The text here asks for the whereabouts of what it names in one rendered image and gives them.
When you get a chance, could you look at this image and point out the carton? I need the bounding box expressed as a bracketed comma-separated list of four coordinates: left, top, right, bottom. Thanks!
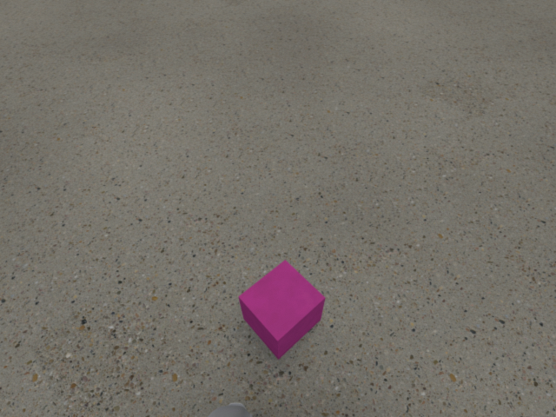
[238, 260, 325, 360]

